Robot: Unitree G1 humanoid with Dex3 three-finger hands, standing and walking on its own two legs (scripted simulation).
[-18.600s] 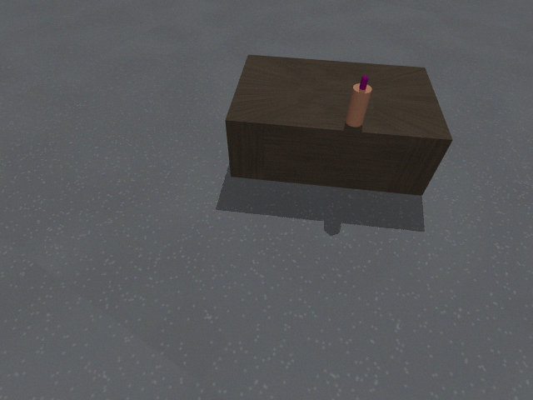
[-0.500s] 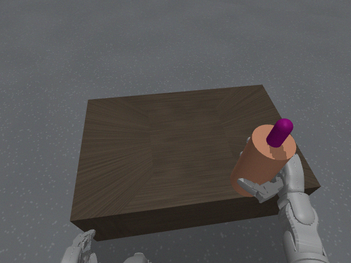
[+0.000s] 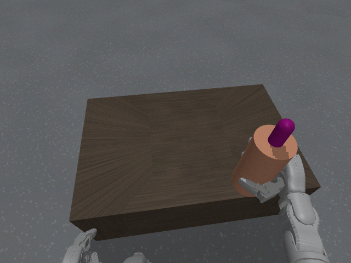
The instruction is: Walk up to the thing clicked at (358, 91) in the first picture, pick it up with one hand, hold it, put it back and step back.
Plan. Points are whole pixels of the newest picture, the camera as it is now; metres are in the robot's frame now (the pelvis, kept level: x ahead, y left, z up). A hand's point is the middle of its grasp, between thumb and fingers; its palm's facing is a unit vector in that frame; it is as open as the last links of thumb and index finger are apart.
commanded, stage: hold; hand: right
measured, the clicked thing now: (264, 157) +0.32 -0.16 +0.09
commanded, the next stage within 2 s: crouch in 0.06 s
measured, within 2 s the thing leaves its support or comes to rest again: neither
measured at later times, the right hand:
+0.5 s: hand (248, 169) +0.34 -0.16 +0.00, palm faces +0.01 +1.00 +0.04, open 10.7 cm
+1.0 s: hand (233, 170) +0.41 -0.16 -0.13, palm faces +0.00 +1.00 +0.01, open 10.7 cm
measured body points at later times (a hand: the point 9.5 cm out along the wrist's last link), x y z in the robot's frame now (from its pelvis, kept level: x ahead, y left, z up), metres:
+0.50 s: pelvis -0.01 +0.00 -0.03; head +0.07 -0.01 +0.42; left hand +0.12 +0.25 -0.14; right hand +0.34 -0.22 +0.00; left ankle +0.06 +0.14 -0.70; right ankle -0.04 -0.14 -0.70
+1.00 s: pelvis -0.05 +0.00 -0.14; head +0.12 -0.01 +0.27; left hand +0.05 +0.26 -0.27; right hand +0.40 -0.22 -0.13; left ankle +0.06 +0.14 -0.70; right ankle -0.04 -0.14 -0.70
